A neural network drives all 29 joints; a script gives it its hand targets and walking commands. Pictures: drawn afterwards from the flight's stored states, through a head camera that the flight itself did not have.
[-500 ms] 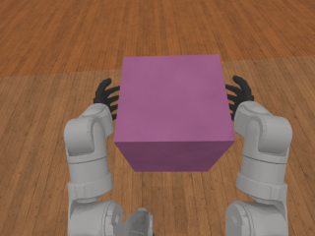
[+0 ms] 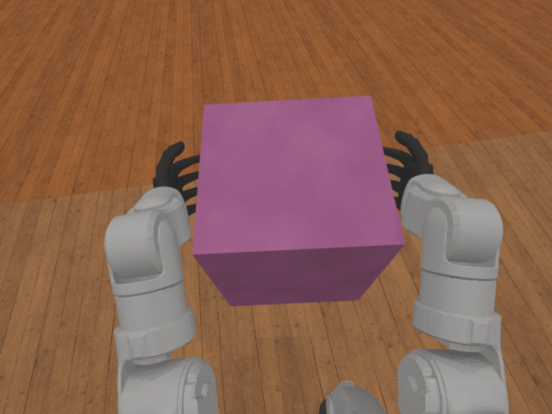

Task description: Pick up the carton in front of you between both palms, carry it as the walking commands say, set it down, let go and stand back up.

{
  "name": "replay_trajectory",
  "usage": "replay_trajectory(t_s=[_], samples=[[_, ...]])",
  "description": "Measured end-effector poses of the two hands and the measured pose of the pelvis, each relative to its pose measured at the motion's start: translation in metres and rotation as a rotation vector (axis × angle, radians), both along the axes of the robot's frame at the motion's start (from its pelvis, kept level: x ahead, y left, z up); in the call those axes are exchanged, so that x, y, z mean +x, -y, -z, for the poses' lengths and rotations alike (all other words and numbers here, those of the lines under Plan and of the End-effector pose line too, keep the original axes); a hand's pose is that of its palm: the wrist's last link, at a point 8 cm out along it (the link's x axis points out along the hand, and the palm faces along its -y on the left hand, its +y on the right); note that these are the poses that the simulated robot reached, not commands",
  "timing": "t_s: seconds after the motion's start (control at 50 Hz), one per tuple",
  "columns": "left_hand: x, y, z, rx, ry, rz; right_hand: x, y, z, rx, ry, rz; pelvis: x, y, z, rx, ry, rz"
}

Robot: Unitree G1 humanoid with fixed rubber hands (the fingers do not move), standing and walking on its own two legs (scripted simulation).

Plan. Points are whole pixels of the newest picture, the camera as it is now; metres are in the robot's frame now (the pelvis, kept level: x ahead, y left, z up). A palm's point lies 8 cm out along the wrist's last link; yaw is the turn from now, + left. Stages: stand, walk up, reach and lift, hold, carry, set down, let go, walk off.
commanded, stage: carry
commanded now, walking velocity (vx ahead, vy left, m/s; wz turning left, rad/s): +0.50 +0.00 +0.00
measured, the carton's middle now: (291, 215) +0.37 -0.01 +0.09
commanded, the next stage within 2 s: none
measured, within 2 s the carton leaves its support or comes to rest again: neither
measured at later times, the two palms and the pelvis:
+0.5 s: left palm (187, 68) +0.65 +0.15 +0.18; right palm (357, 59) +0.65 -0.15 +0.18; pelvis +0.30 +0.00 +0.01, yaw +0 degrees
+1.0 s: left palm out of the picture +0.93 +0.13 +0.20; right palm out of the picture +0.94 -0.17 +0.20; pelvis +0.59 -0.03 +0.04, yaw +1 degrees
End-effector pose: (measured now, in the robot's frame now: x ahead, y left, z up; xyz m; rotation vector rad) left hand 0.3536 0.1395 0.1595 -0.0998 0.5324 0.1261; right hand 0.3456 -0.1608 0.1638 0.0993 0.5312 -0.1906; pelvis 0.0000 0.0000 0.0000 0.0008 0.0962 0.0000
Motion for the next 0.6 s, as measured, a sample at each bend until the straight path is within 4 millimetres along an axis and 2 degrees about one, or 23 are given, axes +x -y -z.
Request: replay_trajectory(t_s=[0.1, 0.2, 0.28, 0.36, 0.44, 0.52, 0.6], samples=[[0.059, 0.004, 0.0, 0.038, -0.023, -0.045, 0.075, 0.004, 0.007, -0.003, -0.022, -0.067, 0.069, 0.021, 0.01, -0.022, 0.019, -0.018], [0.097, -0.002, 0.013, 0.035, -0.124, -0.1, 0.131, -0.003, 0.018, 0.032, -0.121, -0.109, 0.117, 0.032, -0.006, -0.002, 0.017, -0.012], [0.138, -0.005, 0.004, 0.022, -0.098, -0.117, 0.172, -0.006, 0.01, 0.046, -0.095, -0.105, 0.155, 0.033, -0.017, 0.006, 0.012, -0.011], [0.189, -0.005, -0.014, 0.016, -0.035, -0.1, 0.216, -0.006, -0.006, 0.042, -0.032, -0.088, 0.199, 0.028, -0.022, 0.005, 0.005, -0.007], [0.246, -0.007, -0.024, 0.017, -0.014, -0.066, 0.263, -0.007, -0.015, 0.022, -0.01, -0.066, 0.253, 0.017, -0.021, 0.005, 0.001, -0.001], [0.308, -0.01, -0.016, 0.02, -0.028, -0.014, 0.312, -0.009, -0.013, -0.008, -0.025, -0.032, 0.311, 0.001, -0.011, 0.025, 0.019, 0.015], [0.355, -0.003, -0.006, 0.007, -0.104, 0.034, 0.342, -0.004, -0.002, -0.013, -0.103, 0.023, 0.351, -0.009, -0.022, 0.011, 0.023, 0.007]])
